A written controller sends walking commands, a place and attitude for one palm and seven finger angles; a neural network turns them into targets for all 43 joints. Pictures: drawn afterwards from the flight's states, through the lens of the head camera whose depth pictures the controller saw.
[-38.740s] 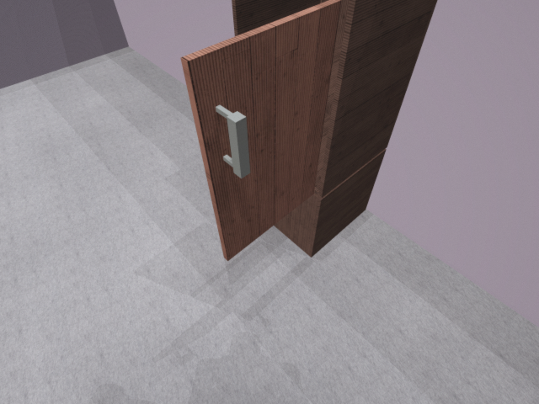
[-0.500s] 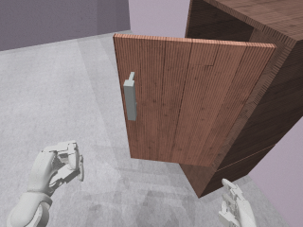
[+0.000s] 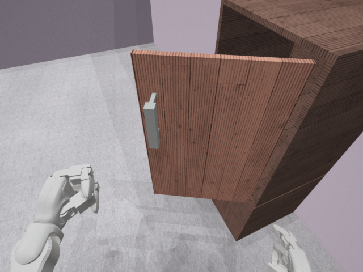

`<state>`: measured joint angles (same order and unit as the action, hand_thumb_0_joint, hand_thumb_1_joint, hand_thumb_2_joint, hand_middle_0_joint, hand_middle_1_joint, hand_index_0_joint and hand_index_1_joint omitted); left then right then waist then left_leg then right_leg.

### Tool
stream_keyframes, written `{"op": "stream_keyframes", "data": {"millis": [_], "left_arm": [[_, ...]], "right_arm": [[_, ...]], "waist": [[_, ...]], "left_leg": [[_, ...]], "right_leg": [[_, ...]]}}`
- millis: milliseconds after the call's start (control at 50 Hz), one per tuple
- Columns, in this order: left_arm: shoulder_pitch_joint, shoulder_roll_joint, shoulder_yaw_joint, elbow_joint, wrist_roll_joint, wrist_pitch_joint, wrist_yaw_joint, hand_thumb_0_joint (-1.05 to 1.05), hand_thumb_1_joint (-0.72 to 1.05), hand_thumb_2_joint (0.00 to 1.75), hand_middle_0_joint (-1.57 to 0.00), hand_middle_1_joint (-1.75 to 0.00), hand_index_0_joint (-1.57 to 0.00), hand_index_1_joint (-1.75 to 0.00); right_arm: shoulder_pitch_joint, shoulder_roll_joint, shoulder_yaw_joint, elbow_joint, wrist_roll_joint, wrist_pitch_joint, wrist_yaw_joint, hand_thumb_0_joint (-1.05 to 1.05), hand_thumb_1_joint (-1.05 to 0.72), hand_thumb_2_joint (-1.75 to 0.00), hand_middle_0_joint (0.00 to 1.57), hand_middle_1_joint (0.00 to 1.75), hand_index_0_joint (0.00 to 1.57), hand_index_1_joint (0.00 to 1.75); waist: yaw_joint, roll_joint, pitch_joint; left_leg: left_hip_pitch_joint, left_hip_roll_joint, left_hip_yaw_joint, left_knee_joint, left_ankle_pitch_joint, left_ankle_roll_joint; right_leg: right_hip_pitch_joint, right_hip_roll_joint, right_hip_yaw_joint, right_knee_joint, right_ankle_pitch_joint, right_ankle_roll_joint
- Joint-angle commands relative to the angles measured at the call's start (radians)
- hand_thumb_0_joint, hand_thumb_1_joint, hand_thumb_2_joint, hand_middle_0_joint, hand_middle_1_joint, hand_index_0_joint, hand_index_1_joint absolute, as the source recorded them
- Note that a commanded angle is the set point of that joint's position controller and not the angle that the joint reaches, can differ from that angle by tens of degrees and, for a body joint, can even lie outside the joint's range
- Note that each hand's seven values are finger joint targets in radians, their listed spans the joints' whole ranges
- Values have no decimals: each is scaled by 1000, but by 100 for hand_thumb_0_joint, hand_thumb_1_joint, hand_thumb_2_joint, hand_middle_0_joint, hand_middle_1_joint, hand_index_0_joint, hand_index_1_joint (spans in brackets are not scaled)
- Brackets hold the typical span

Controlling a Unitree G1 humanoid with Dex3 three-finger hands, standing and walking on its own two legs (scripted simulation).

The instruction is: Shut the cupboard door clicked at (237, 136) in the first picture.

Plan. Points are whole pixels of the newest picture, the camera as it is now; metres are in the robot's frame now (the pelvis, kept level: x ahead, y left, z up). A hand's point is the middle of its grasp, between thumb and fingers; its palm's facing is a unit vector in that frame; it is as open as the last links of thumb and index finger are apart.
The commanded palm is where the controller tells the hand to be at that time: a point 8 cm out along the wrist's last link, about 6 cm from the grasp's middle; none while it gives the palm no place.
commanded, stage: raise the hand and make a fist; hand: left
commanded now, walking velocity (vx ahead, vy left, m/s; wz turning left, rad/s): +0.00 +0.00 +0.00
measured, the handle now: (154, 121) +0.44 +0.11 +0.10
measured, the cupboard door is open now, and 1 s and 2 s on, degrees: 60 60 57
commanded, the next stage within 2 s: bring the fist close to the handle in 0.02 s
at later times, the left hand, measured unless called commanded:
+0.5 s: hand (118, 178) +0.27 +0.15 +0.10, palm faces -0.02 -1.00 -0.05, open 3.1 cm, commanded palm +0.24 +0.20 +0.11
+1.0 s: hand (147, 157) +0.33 +0.10 +0.10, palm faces -0.04 -1.00 -0.01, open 3.1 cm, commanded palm +0.31 +0.15 +0.11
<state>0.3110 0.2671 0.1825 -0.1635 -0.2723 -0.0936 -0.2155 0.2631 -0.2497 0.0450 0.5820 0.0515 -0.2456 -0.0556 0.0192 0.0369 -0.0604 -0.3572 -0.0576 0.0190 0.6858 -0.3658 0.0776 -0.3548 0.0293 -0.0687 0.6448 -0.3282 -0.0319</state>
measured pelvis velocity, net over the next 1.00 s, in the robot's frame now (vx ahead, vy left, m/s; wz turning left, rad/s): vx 0.01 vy -0.02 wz -0.02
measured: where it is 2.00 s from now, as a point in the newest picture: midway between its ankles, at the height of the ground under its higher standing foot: outside the picture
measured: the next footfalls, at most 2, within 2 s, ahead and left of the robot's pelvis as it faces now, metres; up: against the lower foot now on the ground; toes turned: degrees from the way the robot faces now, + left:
none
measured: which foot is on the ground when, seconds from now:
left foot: down 0.00-1.00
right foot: down 0.00-1.00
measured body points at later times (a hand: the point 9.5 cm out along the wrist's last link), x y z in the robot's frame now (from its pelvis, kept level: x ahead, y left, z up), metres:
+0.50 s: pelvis +0.00 -0.02 +0.00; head +0.00 -0.03 +0.45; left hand +0.26 +0.21 +0.11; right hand +0.17 -0.25 -0.07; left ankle -0.01 +0.06 -0.72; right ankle +0.01 -0.10 -0.72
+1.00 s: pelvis +0.01 -0.02 +0.00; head +0.02 -0.03 +0.45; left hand +0.32 +0.16 +0.11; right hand +0.17 -0.25 -0.08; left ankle -0.01 +0.06 -0.72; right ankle +0.01 -0.10 -0.72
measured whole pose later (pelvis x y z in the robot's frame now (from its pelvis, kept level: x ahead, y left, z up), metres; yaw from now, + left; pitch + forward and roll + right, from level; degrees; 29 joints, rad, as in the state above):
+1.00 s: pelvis +0.01 -0.02 +0.00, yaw -1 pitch +4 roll +0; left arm -0.08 0.17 0.04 0.12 -0.19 -0.07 -0.06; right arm 0.23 -0.24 0.05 0.60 0.05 -0.17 -0.03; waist -0.01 0.03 -0.05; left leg -0.36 -0.05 0.03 0.67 -0.37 0.05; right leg -0.38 0.04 -0.06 0.66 -0.34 -0.06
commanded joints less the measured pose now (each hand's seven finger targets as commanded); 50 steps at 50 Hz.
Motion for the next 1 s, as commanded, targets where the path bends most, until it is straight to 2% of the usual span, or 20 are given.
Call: {"op": "stream_keyframes", "data": {"millis": [0,40,100,140,180,280,320,340,400,440,480,540,580,680,720,740,760,840,940,980], "left_arm": [[-143,127,62,-201,-18,-69,-6,0,90,90,-130,-150,-130,-150],[-142,152,84,-200,-17,-69,-5,0,90,90,-130,-150,-130,-150],[-148,143,76,-216,-18,-75,-7,0,90,90,-130,-150,-130,-150],[-173,158,89,-201,-21,-79,0,0,90,90,-130,-150,-130,-150],[-236,109,34,-197,-18,-83,-3,0,90,90,-130,-150,-130,-150],[-330,128,24,-128,0,-75,12,0,90,90,-130,-150,-130,-150],[-360,143,40,-94,3,-67,19,0,90,90,-130,-150,-130,-150],[-376,163,55,-80,6,-65,23,0,90,90,-130,-150,-130,-150],[-418,122,25,-84,4,-64,28,0,90,90,-130,-150,-130,-150],[-365,154,69,-38,2,-59,37,0,90,90,-130,-150,-130,-150],[-414,106,22,-45,3,-59,38,0,90,90,-130,-150,-130,-150],[-402,129,47,-26,10,-57,50,0,90,90,-130,-150,-130,-150],[-439,94,11,-25,15,-55,52,0,90,90,-130,-150,-130,-150],[-505,81,-14,-44,30,-65,77,0,90,90,-130,-150,-130,-150],[-536,68,-29,-25,39,-67,89,0,90,90,-130,-150,-130,-150],[-569,70,-39,-27,46,-69,97,0,90,90,-130,-150,-130,-150],[-564,46,-57,-21,48,-65,101,0,90,90,-130,-150,-130,-150],[-611,41,-71,32,66,-53,129,0,90,90,-130,-150,-130,-150],[-680,11,-97,54,86,-47,168,0,90,90,-130,-150,-130,-150],[-664,-31,-126,63,91,-45,181,0,90,90,-130,-150,-130,-150]], "right_arm": [[-101,-119,-43,-160,7,-59,-7,0,-90,-90,20,30,20,30],[-105,-123,-43,-157,4,-60,-9,0,-90,-90,20,30,20,30],[-109,-117,-41,-162,5,-66,-8,0,-90,-90,20,30,20,30],[-109,-121,-40,-153,2,-66,-11,0,-90,-90,20,30,20,30],[-114,-117,-38,-151,6,-69,-11,0,-90,-90,20,30,20,30],[-114,-120,-39,-137,8,-68,-17,0,-90,-90,20,30,20,30],[-119,-118,-37,-135,8,-63,-17,0,-90,-90,20,30,20,30],[-118,-122,-36,-131,6,-58,-17,0,-90,-90,20,30,20,30],[-129,-110,-35,-141,8,-56,-11,0,-90,-90,20,30,20,30],[-123,-114,-36,-138,5,-50,-6,0,-90,-90,20,30,20,30],[-123,-108,-37,-144,8,-47,0,0,-90,-90,20,30,20,30],[-119,-113,-39,-144,4,-38,4,0,-90,-90,20,30,20,30],[-119,-109,-40,-146,7,-31,7,0,-90,-90,20,30,20,30],[-112,-108,-44,-146,6,-23,9,0,-90,-90,20,30,20,30],[-110,-107,-42,-140,7,-16,10,0,-90,-90,20,30,20,30],[-108,-110,-42,-135,5,-13,10,0,-90,-90,20,30,20,30],[-108,-105,-43,-140,4,-11,11,0,-90,-90,20,30,20,30],[-106,-107,-41,-133,4,10,15,0,-90,-90,20,30,20,30],[-103,-102,-42,-135,2,33,23,0,-90,-90,20,30,20,30],[-101,-95,-42,-141,0,42,29,0,-90,-90,20,30,20,30]], "waist": [[-5,8,-91],[-1,-4,-90],[1,17,-115],[-6,-28,-95],[-18,4,-82],[-25,-26,-88],[-17,-16,-96],[-14,-43,-102],[-9,4,-150],[7,-36,-159],[-6,-26,-156],[1,-54,-157],[-11,-32,-153],[-16,-31,-193],[-23,-16,-178],[-29,-38,-178],[-25,-34,-194],[-30,-51,-172],[-28,-42,-216],[-24,-41,-234]], "left_leg": [[47,63,-94,-127,196,-66],[40,62,-93,-126,179,-59],[51,58,-89,-127,189,-59],[33,57,-88,-117,179,-52],[38,56,-87,-117,162,-51],[26,51,-81,-113,116,-42],[17,47,-74,-114,104,-43],[7,46,-72,-108,119,-40],[37,43,-62,-108,161,-43],[13,44,-55,-99,200,-43],[21,43,-47,-95,217,-44],[8,44,-44,-92,233,-43],[15,42,-34,-88,227,-43],[44,44,-38,-87,244,-42],[54,45,-39,-91,235,-44],[55,47,-45,-87,246,-42],[61,46,-42,-87,249,-41],[59,50,-45,-94,238,-44],[92,53,-48,-93,282,-49],[104,56,-47,-94,316,-54]], "right_leg": [[12,-16,13,-79,139,3],[21,-17,22,-88,125,2],[30,-19,21,-82,134,3],[29,-20,30,-91,128,6],[8,-20,30,-90,111,7],[7,-29,54,-110,56,11],[18,-34,63,-115,40,12],[37,-37,76,-118,49,12],[58,-38,72,-105,111,10],[95,-42,84,-103,168,13],[84,-44,83,-97,210,19],[101,-46,89,-94,239,20],[84,-46,92,-95,241,24],[84,-41,83,-81,258,21],[60,-36,72,-80,237,17],[64,-38,75,-78,247,17],[66,-37,76,-77,255,18],[50,-34,67,-78,235,16],[58,-32,59,-63,275,10],[66,-29,51,-55,305,8]]}}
